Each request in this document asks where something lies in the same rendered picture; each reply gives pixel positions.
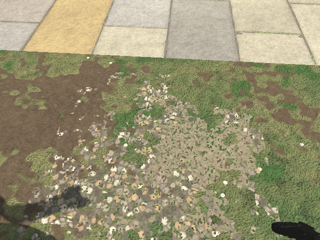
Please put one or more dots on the right robot hand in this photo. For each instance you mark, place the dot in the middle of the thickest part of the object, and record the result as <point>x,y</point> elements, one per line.
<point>298,231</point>

